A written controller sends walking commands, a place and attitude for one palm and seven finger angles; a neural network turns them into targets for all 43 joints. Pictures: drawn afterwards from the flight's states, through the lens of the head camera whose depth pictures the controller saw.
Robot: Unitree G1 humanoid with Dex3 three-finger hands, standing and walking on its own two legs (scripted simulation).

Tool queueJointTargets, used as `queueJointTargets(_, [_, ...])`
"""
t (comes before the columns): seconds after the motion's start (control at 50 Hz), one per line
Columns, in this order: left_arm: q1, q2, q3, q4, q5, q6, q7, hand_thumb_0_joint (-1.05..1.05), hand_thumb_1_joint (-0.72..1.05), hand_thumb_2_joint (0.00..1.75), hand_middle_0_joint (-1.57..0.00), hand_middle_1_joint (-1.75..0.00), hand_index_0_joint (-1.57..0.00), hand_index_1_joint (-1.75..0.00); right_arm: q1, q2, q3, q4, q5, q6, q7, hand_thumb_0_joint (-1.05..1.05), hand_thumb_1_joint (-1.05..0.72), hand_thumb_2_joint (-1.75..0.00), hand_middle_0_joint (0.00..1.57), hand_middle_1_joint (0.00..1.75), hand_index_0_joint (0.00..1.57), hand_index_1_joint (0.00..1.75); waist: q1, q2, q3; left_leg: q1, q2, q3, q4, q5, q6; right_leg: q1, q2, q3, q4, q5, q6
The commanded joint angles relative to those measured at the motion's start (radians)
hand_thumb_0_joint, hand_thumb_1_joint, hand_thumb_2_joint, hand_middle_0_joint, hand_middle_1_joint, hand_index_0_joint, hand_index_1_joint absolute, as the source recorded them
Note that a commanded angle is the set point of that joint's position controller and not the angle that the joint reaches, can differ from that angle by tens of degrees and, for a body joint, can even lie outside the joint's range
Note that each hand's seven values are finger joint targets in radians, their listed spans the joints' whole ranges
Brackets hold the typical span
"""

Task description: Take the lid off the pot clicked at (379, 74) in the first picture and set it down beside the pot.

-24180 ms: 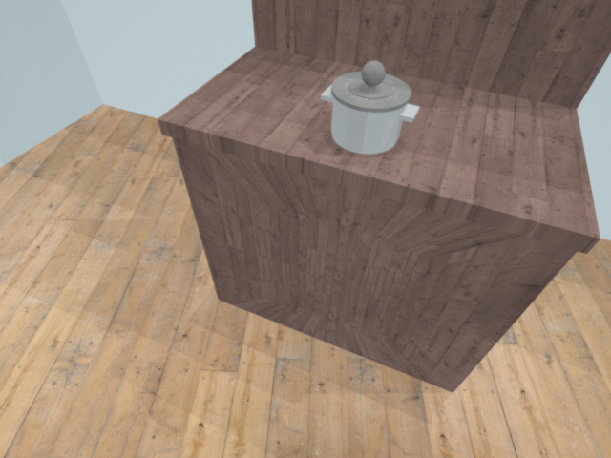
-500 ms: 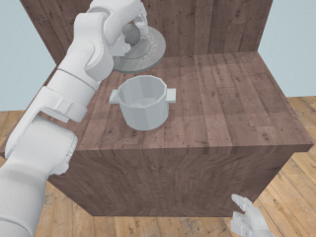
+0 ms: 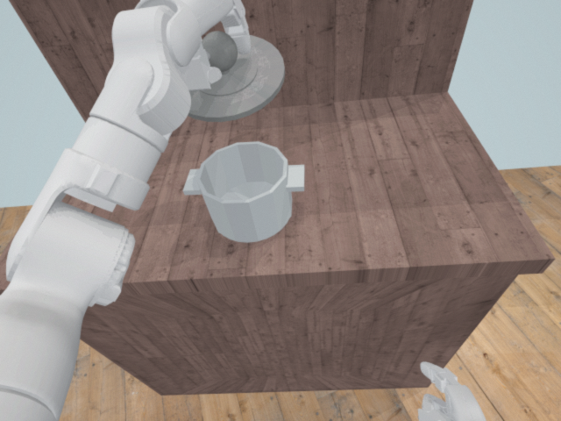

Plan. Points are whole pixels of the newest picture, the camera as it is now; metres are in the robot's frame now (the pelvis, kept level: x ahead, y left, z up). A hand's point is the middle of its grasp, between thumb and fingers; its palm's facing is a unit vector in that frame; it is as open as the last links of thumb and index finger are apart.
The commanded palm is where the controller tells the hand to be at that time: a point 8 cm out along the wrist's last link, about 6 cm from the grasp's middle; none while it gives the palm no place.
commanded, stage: move the lid sideways beside the pot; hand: left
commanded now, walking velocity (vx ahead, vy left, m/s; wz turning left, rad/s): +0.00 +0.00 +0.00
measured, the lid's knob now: (218, 51) +0.48 +0.07 +0.30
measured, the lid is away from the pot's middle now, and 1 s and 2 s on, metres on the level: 0.03 0.13 0.24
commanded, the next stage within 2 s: lower the lid onto the table in 2.00 s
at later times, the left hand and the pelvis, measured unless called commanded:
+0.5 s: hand (142, 70) +0.43 +0.15 +0.31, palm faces -0.01 +0.00 -1.00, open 7.8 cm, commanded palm +0.40 +0.16 +0.38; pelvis -0.01 +0.01 +0.00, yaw +2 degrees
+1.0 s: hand (104, 68) +0.44 +0.20 +0.31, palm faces -0.06 -0.05 -1.00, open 7.8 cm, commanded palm +0.40 +0.21 +0.38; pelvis -0.01 +0.01 +0.00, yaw +0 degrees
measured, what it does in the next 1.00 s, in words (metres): stands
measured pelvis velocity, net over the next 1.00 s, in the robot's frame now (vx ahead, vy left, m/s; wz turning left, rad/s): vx -0.01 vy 0.01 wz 0.01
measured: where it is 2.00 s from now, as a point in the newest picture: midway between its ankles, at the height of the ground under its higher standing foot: outside the picture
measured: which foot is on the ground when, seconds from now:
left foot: down 0.00-1.00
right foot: down 0.00-1.00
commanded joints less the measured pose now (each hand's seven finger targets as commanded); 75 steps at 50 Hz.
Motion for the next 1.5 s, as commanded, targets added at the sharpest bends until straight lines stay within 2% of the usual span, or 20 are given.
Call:
queueJointTargets(0.0, [-0.592, 0.278, 0.171, -0.173, 0.027, 0.012, 0.079, 0.0, 0.35, 1.37, -1.26, -0.61, -1.08, -0.54, -0.141, -0.087, -0.029, -0.16, 0.002, -0.04, 0.002, 0.0, -0.9, -0.9, 0.2, 0.3, 0.2, 0.3, 0.012, -0.173, -0.42, 0.165, 0.025, -0.042, 0.024, 0.391, 0.006, 0.153, 0.005, -0.005, -0.006, 0.441, -0.047])
queueJointTargets(0.02, [-0.663, 0.344, 0.208, -0.245, 0.057, 0.008, 0.084, 0.0, 0.35, 1.37, -1.26, -0.61, -1.08, -0.54, -0.147, -0.074, -0.022, -0.169, -0.002, -0.048, 0.0, 0.0, -0.9, -0.9, 0.2, 0.3, 0.2, 0.3, 0.023, -0.162, -0.466, 0.175, 0.026, -0.04, 0.01, 0.383, 0.004, 0.176, 0.013, 0.0, -0.002, 0.427, -0.045])
queueJointTargets(0.04, [-0.652, 0.296, 0.164, -0.203, 0.064, 0.018, 0.078, 0.0, 0.35, 1.37, -1.26, -0.61, -1.08, -0.54, -0.176, -0.07, -0.022, -0.173, 0.0, -0.047, -0.003, 0.0, -0.9, -0.9, 0.2, 0.3, 0.2, 0.3, 0.015, -0.161, -0.432, 0.165, 0.025, -0.037, 0.022, 0.371, 0.007, 0.152, 0.015, -0.001, 0.0, 0.417, -0.049])
queueJointTargets(0.12, [-0.674, 0.348, 0.196, -0.35, 0.064, 0.002, 0.083, 0.0, 0.35, 1.37, -1.26, -0.61, -1.08, -0.54, -0.179, -0.065, -0.021, -0.19, 0.0, -0.054, 0.003, 0.0, -0.9, -0.9, 0.2, 0.3, 0.2, 0.3, 0.03, -0.12, -0.566, 0.229, 0.029, -0.054, 0.031, 0.473, 0.001, 0.208, 0.009, 0.008, 0.015, 0.456, -0.048])
queueJointTargets(0.28, [-0.635, 0.301, 0.144, -0.174, 0.066, 0.038, 0.056, 0.0, 0.35, 1.37, -1.26, -0.61, -1.08, -0.54, -0.185, -0.073, -0.012, -0.156, 0.011, -0.036, -0.013, 0.0, -0.9, -0.9, 0.2, 0.3, 0.2, 0.3, 0.002, -0.164, -0.386, 0.176, 0.028, -0.052, 0.008, 0.284, -0.001, 0.073, 0.019, -0.022, -0.018, 0.296, -0.048])
queueJointTargets(0.4, [-0.677, 0.274, 0.104, -0.265, 0.045, 0.003, 0.045, 0.0, 0.35, 1.37, -1.26, -0.61, -1.08, -0.54, -0.169, -0.076, -0.017, -0.172, 0.011, -0.056, -0.015, 0.0, -0.9, -0.9, 0.2, 0.3, 0.2, 0.3, -0.01, -0.065, -0.482, 0.259, 0.022, -0.079, 0.031, 0.364, -0.006, 0.086, 0.011, -0.011, -0.012, 0.311, -0.055])
queueJointTargets(0.48, [-0.675, 0.335, 0.153, -0.126, 0.085, 0.017, 0.032, 0.0, 0.35, 1.37, -1.26, -0.61, -1.08, -0.54, -0.147, -0.075, -0.011, -0.148, 0.008, -0.058, -0.027, 0.0, -0.9, -0.9, 0.2, 0.3, 0.2, 0.3, -0.003, -0.129, -0.404, 0.194, 0.023, -0.076, -0.001, 0.262, -0.003, 0.07, 0.024, -0.023, -0.023, 0.25, -0.054])
queueJointTargets(0.52, [-0.69, 0.404, 0.199, -0.178, 0.087, -0.007, 0.032, 0.0, 0.35, 1.37, -1.26, -0.61, -1.08, -0.54, -0.133, -0.081, -0.01, -0.157, 0.006, -0.064, -0.03, 0.0, -0.9, -0.9, 0.2, 0.3, 0.2, 0.3, 0.008, -0.123, -0.461, 0.197, 0.024, -0.075, -0.014, 0.257, -0.006, 0.115, 0.019, -0.015, -0.023, 0.252, -0.051])
queueJointTargets(0.6, [-0.608, 0.32, 0.147, -0.167, 0.063, -0.02, 0.013, 0.0, 0.35, 1.37, -1.26, -0.61, -1.08, -0.54, -0.118, -0.087, -0.024, -0.164, 0.006, -0.068, -0.026, 0.0, -0.9, -0.9, 0.2, 0.3, 0.2, 0.3, -0.004, -0.108, -0.445, 0.242, 0.028, -0.089, 0.016, 0.359, -0.004, 0.083, 0.014, -0.017, -0.025, 0.287, -0.053])
queueJointTargets(0.68, [-0.65, 0.397, 0.19, -0.095, 0.106, -0.013, 0.001, 0.0, 0.35, 1.37, -1.26, -0.61, -1.08, -0.54, -0.103, -0.091, -0.018, -0.155, 0.007, -0.056, -0.033, 0.0, -0.9, -0.9, 0.2, 0.3, 0.2, 0.3, 0.0, -0.146, -0.386, 0.18, 0.028, -0.074, -0.013, 0.262, 0.002, 0.082, 0.025, -0.025, -0.032, 0.25, -0.05])
queueJointTargets(0.74, [-0.674, 0.404, 0.199, -0.185, 0.107, -0.033, 0.001, 0.0, 0.35, 1.37, -1.26, -0.61, -1.08, -0.54, -0.103, -0.089, -0.028, -0.17, 0.001, -0.071, -0.032, 0.0, -0.9, -0.9, 0.2, 0.3, 0.2, 0.3, 0.006, -0.093, -0.457, 0.239, 0.026, -0.084, 0.008, 0.35, 0.005, 0.105, 0.026, -0.015, -0.025, 0.291, -0.054])
queueJointTargets(0.82, [-0.636, 0.552, 0.304, -0.162, 0.124, -0.041, -0.001, 0.0, 0.35, 1.37, -1.26, -0.61, -1.08, -0.54, -0.065, -0.102, -0.03, -0.167, -0.003, -0.063, -0.032, 0.0, -0.9, -0.9, 0.2, 0.3, 0.2, 0.3, 0.021, -0.118, -0.478, 0.2, 0.027, -0.072, -0.002, 0.362, 0.003, 0.165, 0.024, -0.007, -0.024, 0.326, -0.05])
queueJointTargets(0.88, [-0.612, 0.519, 0.272, -0.1, 0.123, -0.034, -0.02, 0.0, 0.35, 1.37, -1.26, -0.61, -1.08, -0.54, -0.075, -0.102, -0.032, -0.168, 0.006, -0.053, -0.038, 0.0, -0.9, -0.9, 0.2, 0.3, 0.2, 0.3, 0.011, -0.137, -0.409, 0.172, 0.023, -0.059, 0.003, 0.322, 0.016, 0.135, 0.023, -0.012, -0.033, 0.326, -0.049])
queueJointTargets(0.94, [-0.578, 0.492, 0.259, -0.156, 0.12, -0.043, -0.031, 0.0, 0.35, 1.37, -1.26, -0.61, -1.08, -0.54, -0.081, -0.1, -0.04, -0.183, 0.004, -0.052, -0.031, 0.0, -0.9, -0.9, 0.2, 0.3, 0.2, 0.3, 0.011, -0.086, -0.454, 0.229, 0.025, -0.07, 0.035, 0.437, 0.018, 0.13, 0.024, -0.008, -0.025, 0.365, -0.05])
queueJointTargets(1.06, [-0.562, 0.584, 0.309, -0.206, 0.125, -0.049, -0.045, 0.0, 0.35, 1.37, -1.26, -0.61, -1.08, -0.54, -0.076, -0.107, -0.041, -0.189, 0.013, -0.033, -0.031, 0.0, -0.9, -0.9, 0.2, 0.3, 0.2, 0.3, 0.011, -0.08, -0.453, 0.235, 0.025, -0.068, 0.037, 0.43, 0.02, 0.125, 0.025, -0.008, -0.028, 0.358, -0.048])
queueJointTargets(1.14, [-0.564, 0.531, 0.261, -0.146, 0.116, -0.052, -0.058, 0.0, 0.35, 1.37, -1.26, -0.61, -1.08, -0.54, -0.072, -0.109, -0.044, -0.173, 0.015, -0.022, -0.034, 0.0, -0.9, -0.9, 0.2, 0.3, 0.2, 0.3, -0.013, -0.071, -0.383, 0.236, 0.025, -0.072, 0.041, 0.385, 0.021, 0.061, 0.036, -0.023, -0.047, 0.309, -0.048])
queueJointTargets(1.24, [-0.63, 0.57, 0.276, -0.248, 0.113, -0.081, -0.053, 0.0, 0.35, 1.37, -1.26, -0.61, -1.08, -0.54, -0.079, -0.106, -0.041, -0.181, 0.012, -0.026, -0.035, 0.0, -0.9, -0.9, 0.2, 0.3, 0.2, 0.3, -0.007, 0.002, -0.474, 0.29, 0.019, -0.089, 0.049, 0.444, 0.015, 0.08, 0.038, -0.022, -0.035, 0.311, -0.055])
queueJointTargets(1.32, [-0.597, 0.627, 0.311, -0.203, 0.116, -0.087, -0.052, 0.0, 0.35, 1.37, -1.26, -0.61, -1.08, -0.54, -0.05, -0.114, -0.04, -0.17, 0.015, -0.014, -0.03, 0.0, -0.9, -0.9, 0.2, 0.3, 0.2, 0.3, -0.002, -0.035, -0.449, 0.253, 0.024, -0.09, 0.027, 0.388, 0.006, 0.083, 0.038, -0.026, -0.046, 0.274, -0.052])
queueJointTargets(1.4, [-0.523, 0.543, 0.239, -0.149, 0.088, -0.094, -0.065, 0.0, 0.35, 1.37, -1.26, -0.61, -1.08, -0.54, -0.055, -0.127, -0.043, -0.168, 0.021, 0.002, -0.027, 0.0, -0.9, -0.9, 0.2, 0.3, 0.2, 0.3, -0.021, -0.027, -0.386, 0.256, 0.028, -0.096, 0.038, 0.392, 0.006, 0.03, 0.03, -0.035, -0.054, 0.261, -0.055])
queueJointTargets(1.48, [-0.568, 0.589, 0.268, -0.085, 0.122, -0.092, -0.063, 0.0, 0.35, 1.37, -1.26, -0.61, -1.08, -0.54, -0.05, -0.12, -0.037, -0.155, 0.02, 0.016, -0.034, 0.0, -0.9, -0.9, 0.2, 0.3, 0.2, 0.3, -0.019, -0.064, -0.358, 0.213, 0.027, -0.09, 0.013, 0.294, 0.011, 0.031, 0.043, -0.045, -0.061, 0.215, -0.055])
